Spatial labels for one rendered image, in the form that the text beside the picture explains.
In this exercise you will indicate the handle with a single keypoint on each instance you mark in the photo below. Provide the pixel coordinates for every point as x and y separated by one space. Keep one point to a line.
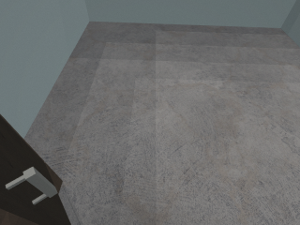
35 178

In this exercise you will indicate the cupboard door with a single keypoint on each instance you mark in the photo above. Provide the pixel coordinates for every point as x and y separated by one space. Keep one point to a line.
15 158

